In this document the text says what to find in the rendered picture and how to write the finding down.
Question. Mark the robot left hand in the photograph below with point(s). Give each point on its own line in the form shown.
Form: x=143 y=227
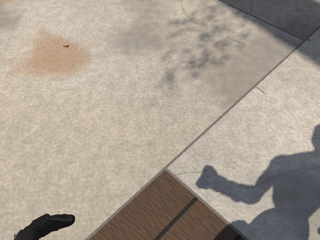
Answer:
x=44 y=225

